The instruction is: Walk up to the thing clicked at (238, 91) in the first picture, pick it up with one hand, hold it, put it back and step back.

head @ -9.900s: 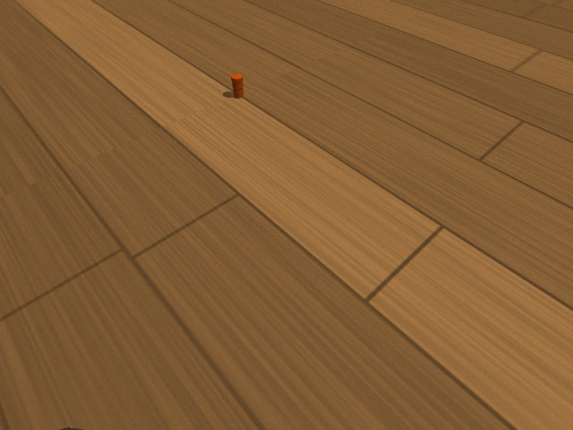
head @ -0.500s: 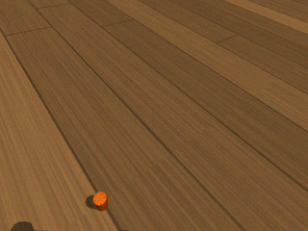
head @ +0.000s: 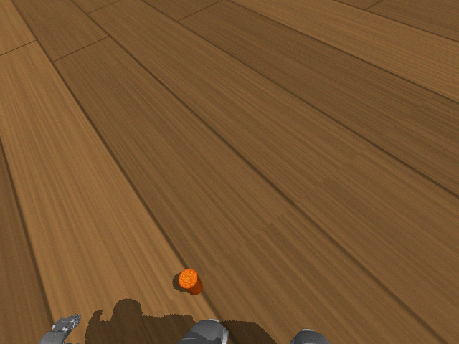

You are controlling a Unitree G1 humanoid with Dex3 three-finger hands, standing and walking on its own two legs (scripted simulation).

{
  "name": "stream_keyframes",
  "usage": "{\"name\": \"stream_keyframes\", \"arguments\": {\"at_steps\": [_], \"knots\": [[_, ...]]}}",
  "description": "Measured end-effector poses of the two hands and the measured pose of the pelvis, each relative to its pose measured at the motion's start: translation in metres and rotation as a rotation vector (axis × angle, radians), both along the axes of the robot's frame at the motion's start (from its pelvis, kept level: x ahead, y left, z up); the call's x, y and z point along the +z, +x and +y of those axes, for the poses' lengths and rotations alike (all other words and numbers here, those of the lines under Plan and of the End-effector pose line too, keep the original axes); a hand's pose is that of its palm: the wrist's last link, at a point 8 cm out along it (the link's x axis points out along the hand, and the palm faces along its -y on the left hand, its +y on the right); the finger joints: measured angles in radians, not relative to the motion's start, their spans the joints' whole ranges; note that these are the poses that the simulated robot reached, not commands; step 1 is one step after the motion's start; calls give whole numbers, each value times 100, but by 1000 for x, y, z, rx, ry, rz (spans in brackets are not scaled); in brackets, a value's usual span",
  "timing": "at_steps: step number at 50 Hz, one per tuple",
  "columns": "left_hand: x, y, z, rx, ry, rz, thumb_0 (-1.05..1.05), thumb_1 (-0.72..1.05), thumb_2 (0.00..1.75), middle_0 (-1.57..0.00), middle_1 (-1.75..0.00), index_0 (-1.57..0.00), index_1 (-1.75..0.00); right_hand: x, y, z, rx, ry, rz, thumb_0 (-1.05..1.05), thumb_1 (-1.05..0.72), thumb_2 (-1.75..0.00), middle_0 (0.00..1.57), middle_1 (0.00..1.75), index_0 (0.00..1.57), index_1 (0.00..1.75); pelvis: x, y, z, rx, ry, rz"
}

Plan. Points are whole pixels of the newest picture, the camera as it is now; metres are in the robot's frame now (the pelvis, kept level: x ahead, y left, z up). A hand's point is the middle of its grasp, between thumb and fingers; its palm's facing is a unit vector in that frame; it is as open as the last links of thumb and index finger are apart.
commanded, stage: walk up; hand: left
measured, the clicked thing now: (192, 283) +0.41 +0.27 -0.68
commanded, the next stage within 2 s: none
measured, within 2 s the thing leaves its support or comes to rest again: neither
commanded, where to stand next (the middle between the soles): +0.04 +0.03 m, yaw -4 degrees
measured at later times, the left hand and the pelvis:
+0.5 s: hand out of the picture +0.01 +0.28 -0.16, palm faces -0.05 -0.93 -0.35, open 7.4 cm; pelvis -0.03 +0.02 -0.01, yaw -2 degrees
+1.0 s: hand out of the picture +0.06 +0.31 -0.16, palm faces -0.10 -0.92 -0.37, open 7.4 cm; pelvis -0.05 +0.05 -0.01, yaw -7 degrees
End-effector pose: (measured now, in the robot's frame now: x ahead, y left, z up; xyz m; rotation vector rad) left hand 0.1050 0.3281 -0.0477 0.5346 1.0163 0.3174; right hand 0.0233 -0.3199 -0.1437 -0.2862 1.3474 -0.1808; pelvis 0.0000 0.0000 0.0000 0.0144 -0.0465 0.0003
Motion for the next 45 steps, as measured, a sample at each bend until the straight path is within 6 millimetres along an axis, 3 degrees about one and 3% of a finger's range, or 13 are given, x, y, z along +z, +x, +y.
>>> {"name": "stream_keyframes", "arguments": {"at_steps": [3,7,13,18,21,25,29,34,38,41,45], "knots": [[-13,-3,16,7,-27,-9,1,90,90,-21,-30,-21,-30,2,1,9,24,-23,2,1,-91,-90,20,30,20,30,-7,-1,12,18,-7,-2],[-47,-11,34,44,-94,9,1,90,90,-21,-30,-21,-30,14,9,25,41,-79,-46,1,-91,-90,20,30,20,30,-17,-5,27,-1,37,-30],[-71,-35,25,91,-191,91,1,91,90,-21,-30,-21,-30,48,28,38,71,-127,-132,1,-91,-90,20,30,20,30,-4,-23,33,13,-29,-10],[-81,-66,11,60,-241,171,1,91,90,-21,-30,-21,-30,59,43,33,102,-152,-217,1,-90,-90,21,30,21,31,-3,-35,32,-15,-14,22],[-84,-82,4,27,-236,220,1,91,90,-21,-30,-21,-30,58,45,23,94,-154,-281,1,-90,-90,21,30,21,31,-9,-35,27,-60,0,23],[-75,-98,-1,38,-227,206,1,91,90,-21,-30,-21,-30,54,33,11,65,-153,-274,1,-90,-90,20,30,20,31,-7,-29,18,-43,-42,-6],[-57,-111,3,78,-221,190,1,90,90,-21,-30,-21,-30,58,27,9,70,-138,-222,1,-91,-90,20,30,20,30,4,-20,16,-52,-10,-10],[-45,-124,17,87,-189,252,1,90,90,-21,-30,-21,-30,59,38,17,73,-119,-216,1,-91,-90,20,30,20,30,10,-13,25,-60,-18,-16],[-56,-115,32,92,-175,290,1,90,90,-21,-30,-21,-30,47,52,35,54,-106,-230,1,-91,-90,20,30,20,30,0,-8,37,-62,-32,-22],[-70,-91,38,90,-180,264,1,90,90,-21,-30,-21,-30,37,57,52,48,-99,-231,1,-91,-90,20,30,20,30,-8,-12,46,-63,-12,-32],[-74,-60,33,25,-195,201,1,91,90,-21,-30,-20,-30,35,53,72,31,-71,-263,1,-91,-90,20,30,20,30,-8,-30,51,-88,-23,-36]]}}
